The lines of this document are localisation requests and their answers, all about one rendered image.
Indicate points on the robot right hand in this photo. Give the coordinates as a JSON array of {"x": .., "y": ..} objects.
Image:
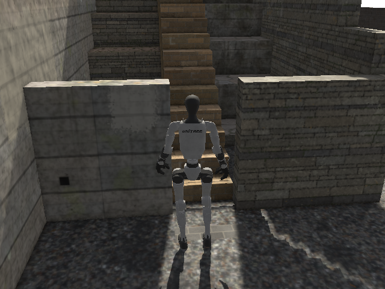
[{"x": 225, "y": 171}]

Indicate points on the right robot forearm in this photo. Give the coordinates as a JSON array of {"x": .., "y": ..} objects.
[{"x": 221, "y": 159}]

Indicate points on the left robot thigh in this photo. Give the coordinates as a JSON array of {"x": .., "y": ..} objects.
[{"x": 178, "y": 182}]

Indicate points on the robot left upper arm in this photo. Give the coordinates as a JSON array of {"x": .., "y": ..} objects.
[{"x": 174, "y": 126}]

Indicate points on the robot right upper arm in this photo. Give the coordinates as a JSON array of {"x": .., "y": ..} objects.
[{"x": 210, "y": 126}]

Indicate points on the left robot forearm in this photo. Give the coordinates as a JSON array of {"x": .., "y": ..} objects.
[{"x": 162, "y": 157}]

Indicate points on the robot left hand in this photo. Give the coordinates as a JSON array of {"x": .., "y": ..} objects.
[{"x": 158, "y": 167}]

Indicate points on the right robot foot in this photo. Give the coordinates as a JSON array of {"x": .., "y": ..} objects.
[{"x": 207, "y": 241}]

